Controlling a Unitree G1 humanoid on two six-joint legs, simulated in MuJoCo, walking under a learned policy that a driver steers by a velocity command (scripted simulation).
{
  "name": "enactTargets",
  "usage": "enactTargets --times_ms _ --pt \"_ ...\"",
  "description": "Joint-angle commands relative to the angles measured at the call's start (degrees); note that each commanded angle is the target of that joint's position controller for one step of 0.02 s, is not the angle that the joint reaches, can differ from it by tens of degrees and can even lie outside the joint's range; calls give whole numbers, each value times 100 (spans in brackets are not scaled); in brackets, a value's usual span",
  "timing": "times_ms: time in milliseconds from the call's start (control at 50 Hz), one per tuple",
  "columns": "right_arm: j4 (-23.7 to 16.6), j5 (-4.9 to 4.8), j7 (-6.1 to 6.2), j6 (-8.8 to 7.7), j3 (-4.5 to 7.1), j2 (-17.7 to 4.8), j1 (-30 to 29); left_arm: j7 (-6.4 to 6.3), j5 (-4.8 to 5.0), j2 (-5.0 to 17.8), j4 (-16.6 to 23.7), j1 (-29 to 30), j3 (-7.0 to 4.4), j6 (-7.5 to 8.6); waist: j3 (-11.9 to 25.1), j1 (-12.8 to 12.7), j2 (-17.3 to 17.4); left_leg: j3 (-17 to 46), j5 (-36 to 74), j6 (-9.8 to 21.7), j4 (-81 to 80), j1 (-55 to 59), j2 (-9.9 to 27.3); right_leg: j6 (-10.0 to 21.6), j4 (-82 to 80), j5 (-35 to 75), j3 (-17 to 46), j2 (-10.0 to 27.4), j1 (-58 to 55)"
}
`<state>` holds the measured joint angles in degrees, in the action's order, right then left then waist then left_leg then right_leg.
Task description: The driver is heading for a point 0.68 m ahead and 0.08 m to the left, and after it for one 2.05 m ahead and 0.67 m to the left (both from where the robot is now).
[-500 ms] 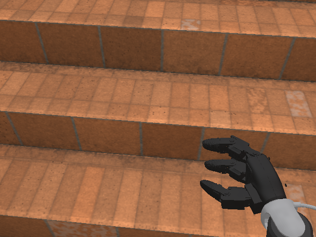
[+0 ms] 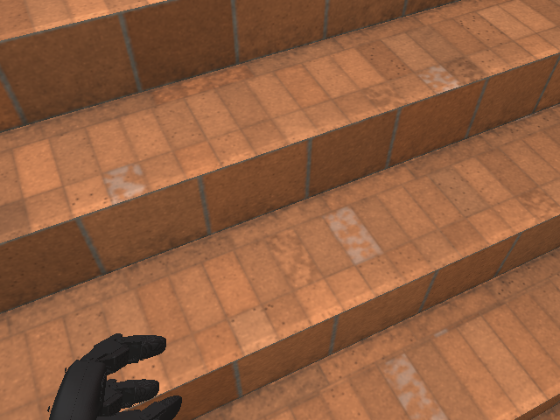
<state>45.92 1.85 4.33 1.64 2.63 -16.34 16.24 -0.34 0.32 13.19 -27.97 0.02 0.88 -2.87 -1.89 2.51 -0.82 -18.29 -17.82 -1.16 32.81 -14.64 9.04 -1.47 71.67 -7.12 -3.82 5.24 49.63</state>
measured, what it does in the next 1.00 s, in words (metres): climbs, turning left: right foot, then left foot 0.18 m higher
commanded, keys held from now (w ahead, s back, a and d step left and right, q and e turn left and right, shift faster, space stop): e+shift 0.12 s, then q+shift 0.34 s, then w+q+shift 0.32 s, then w+e+shift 0.22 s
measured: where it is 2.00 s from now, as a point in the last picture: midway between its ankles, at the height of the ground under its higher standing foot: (152, 8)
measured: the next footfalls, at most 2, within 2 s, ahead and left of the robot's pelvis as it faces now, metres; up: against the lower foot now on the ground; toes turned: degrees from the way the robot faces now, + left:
right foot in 0.10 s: +0.13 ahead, -0.11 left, +0.00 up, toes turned -11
left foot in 0.62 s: +0.18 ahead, +0.15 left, +0.18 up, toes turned +14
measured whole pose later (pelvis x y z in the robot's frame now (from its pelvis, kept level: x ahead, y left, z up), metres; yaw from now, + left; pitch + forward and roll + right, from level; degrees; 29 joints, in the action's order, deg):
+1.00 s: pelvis +0.31 +0.11 +0.19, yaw +15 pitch +2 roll -4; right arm 45.9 3.9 0.9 -4.2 -1.5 -10.6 23.7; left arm 1.7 2.6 7.6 -24.9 -3.5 5.2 2.6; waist 1.9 -2.7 2.8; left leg -1.9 -17.7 3.3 18.8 2.8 0.9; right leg 2.4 113.3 -31.5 -5.4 -5.4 70.8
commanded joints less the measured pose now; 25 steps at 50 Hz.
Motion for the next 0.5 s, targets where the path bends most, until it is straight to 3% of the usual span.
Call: enactTargets --times_ms 20,40,60,80,100,120,140,160,180,200,220,260,280,300,320,340,380,400,440,460,480,500 --pt "-839 -154 -72 57 226 -1122 -843 -57 113 321 375 -222 -187 -144 755 -458 1144 673 1396 885 -1257 323 1178 66 -1225 -1640 -470 -160 -1495" --pt "-1054 -67 -101 79 255 -1155 -1098 12 130 585 335 -103 -336 -106 690 -406 695 597 2676 771 -815 632 1369 188 -1590 -506 -295 -56 -1653" --pt "-1019 -81 -136 158 261 -1075 -1000 39 70 691 285 -216 -439 -67 922 -357 619 551 3676 684 -238 1185 1343 322 -2403 -593 -364 -172 -1888" --pt "-908 -206 -170 251 210 -909 -849 62 77 710 131 -480 -526 38 932 -368 486 361 4257 507 454 1555 1093 486 -3641 -216 -559 -501 -2194" --pt "-809 -268 -187 277 137 -719 -531 75 74 814 -112 -940 -641 149 821 -424 337 298 3944 349 1228 1518 774 654 -4901 203 -531 -903 -2682" --pt "-926 -115 -188 136 77 -623 -327 48 41 1330 -226 -1503 -839 200 752 -519 -594 353 1003 -67 2870 -509 304 971 -4694 3543 764 -349 -4299" --pt "-1292 99 -229 -130 -42 -274 -346 44 -226 1992 -145 -1697 -930 105 1577 -310 -1593 740 -1867 -735 5483 -2846 -784 2313 -4166 6259 3262 1212 -5885" --pt "-957 -122 -309 -318 -21 -271 -355 78 -494 1771 103 -1475 -822 173 2727 -683 -576 2046 -1980 -754 7605 -3288 -962 3008 -4744 5287 4516 2126 -5944" --pt "-903 -288 -350 -408 -30 -116 -745 43 -458 1512 -90 -1377 -704 194 2411 -667 -167 2333 -1506 -582 8734 -3735 -735 2780 -4828 3898 3952 2024 -5541" --pt "-848 -308 -286 -405 -109 165 -839 21 -217 1134 -380 -1344 -594 167 1757 -528 78 2229 -1181 -486 9132 -4097 -639 2258 -4837 2827 3192 1722 -5091" --pt "-937 -277 -216 -364 -212 353 -951 -18 -31 757 -499 -1130 -442 150 1245 -388 63 2295 -1023 -441 9213 -4274 -598 1906 -4848 2367 2671 1455 -4775" --pt "-867 -365 -253 -302 -245 365 -808 -55 -106 286 -869 -1115 -240 156 865 -275 24 2542 -1011 -293 9209 -4078 -716 1578 -5139 1481 2008 1166 -4398" --pt "-833 -464 -256 -264 -250 396 -735 -62 -153 276 -1011 -1232 -230 190 760 -296 39 2695 -1006 -254 9335 -4124 -892 1539 -5241 1394 1732 1196 -4340" --pt "-832 -491 -251 -214 -262 428 -729 -75 -175 290 -1128 -1300 -227 230 632 -302 27 2779 -1002 -266 9348 -4253 -990 1515 -5317 1362 1437 1232 -4303" --pt "-912 -481 -200 -136 -247 400 -811 -107 -176 490 -1207 -1471 -283 258 470 -373 -143 2675 -1077 -312 9678 -4636 -1100 1516 -5396 1466 1275 1373 -4429" --pt "-1083 -443 -167 -88 -248 382 -1037 -164 -191 661 -1212 -1520 -341 240 325 -414 -207 2629 -1131 -360 9932 -5069 -1137 1523 -5481 1410 1136 1486 -4532" --pt "-1522 -322 -111 -31 -308 524 -1417 -332 -212 621 -1123 -1478 -309 147 254 -344 -267 2664 -1000 -450 10353 -5729 -1025 1449 -5408 1562 905 1651 -4572" --pt "-1725 -276 -89 -13 -362 638 -1525 -375 -155 705 -1127 -1560 -340 74 292 -303 -481 2499 -963 -540 10150 -5980 -910 1418 -5411 1215 738 1556 -4634" --pt "-2047 -187 -103 -6 -443 784 -1787 -512 -207 744 -1052 -1424 -320 -27 418 -249 -844 2505 -1188 -651 9994 -5994 -697 1370 -5489 1633 482 1510 -4460" --pt "-2237 -207 -136 -33 -471 718 -1765 -548 -173 897 -951 -1160 -364 -40 455 -75 -874 2362 -1234 -693 9155 -5647 -560 1339 -5657 1760 193 1383 -4246" --pt "-2319 -170 -166 -36 -615 847 -1853 -523 -92 1238 -924 -922 -506 -59 639 23 -866 1745 -1156 -545 7050 -4930 -314 1125 -6149 364 -254 972 -4004" --pt "-2406 -138 -190 -35 -676 912 -2317 -500 -32 1355 -988 -1246 -573 -52 686 -275 -954 1203 -1566 -398 6126 -3941 -428 1223 -6774 -763 -279 972 -3399"
Velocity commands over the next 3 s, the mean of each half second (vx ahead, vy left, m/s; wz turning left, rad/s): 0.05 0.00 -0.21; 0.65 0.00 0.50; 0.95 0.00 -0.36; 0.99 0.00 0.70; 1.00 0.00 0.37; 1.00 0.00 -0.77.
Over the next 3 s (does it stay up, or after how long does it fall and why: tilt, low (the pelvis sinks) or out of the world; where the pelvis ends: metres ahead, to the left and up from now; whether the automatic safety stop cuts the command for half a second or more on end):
stays up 1.63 0.67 1.08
